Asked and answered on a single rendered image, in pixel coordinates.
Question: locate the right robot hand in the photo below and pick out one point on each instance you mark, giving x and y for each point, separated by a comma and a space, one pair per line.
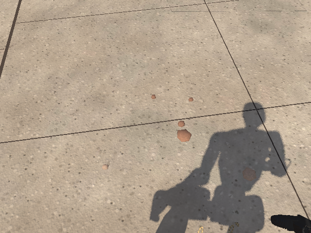
298, 224

